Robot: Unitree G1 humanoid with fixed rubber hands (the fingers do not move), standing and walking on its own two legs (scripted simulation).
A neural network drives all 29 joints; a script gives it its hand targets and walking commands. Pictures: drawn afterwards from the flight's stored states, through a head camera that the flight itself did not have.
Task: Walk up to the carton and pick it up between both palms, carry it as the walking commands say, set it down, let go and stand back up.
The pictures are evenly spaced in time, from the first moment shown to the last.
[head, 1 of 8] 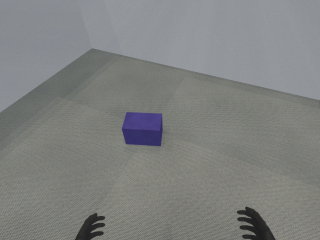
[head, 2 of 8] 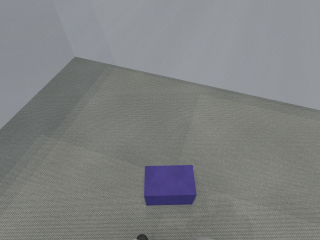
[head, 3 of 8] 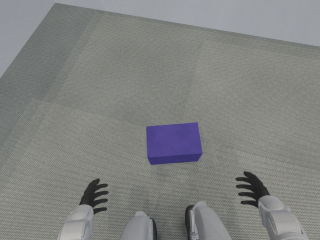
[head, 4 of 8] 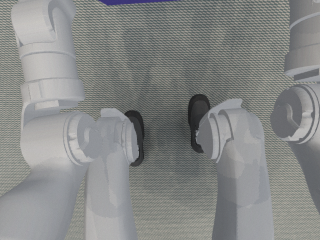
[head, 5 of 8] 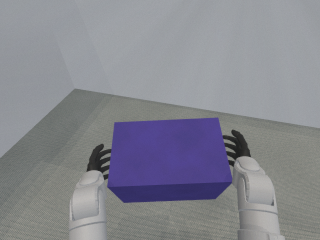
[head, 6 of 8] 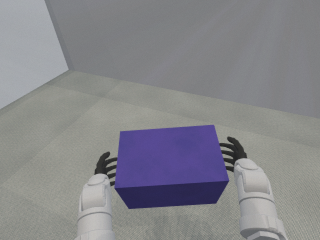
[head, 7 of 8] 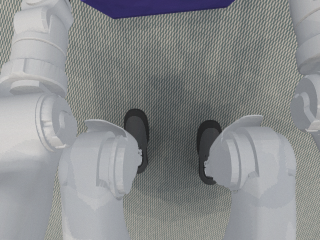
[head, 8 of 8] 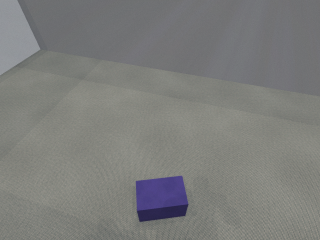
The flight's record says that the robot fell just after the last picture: no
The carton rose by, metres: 0.70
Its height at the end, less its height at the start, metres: +0.00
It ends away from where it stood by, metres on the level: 1.18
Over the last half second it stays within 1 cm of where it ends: yes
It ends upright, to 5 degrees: yes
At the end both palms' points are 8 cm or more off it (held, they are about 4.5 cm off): yes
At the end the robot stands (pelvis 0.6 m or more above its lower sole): yes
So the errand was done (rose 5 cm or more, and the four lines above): yes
